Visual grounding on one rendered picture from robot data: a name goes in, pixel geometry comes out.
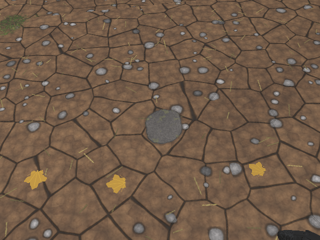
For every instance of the robot right hand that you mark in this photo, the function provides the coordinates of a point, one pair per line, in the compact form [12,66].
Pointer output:
[297,235]

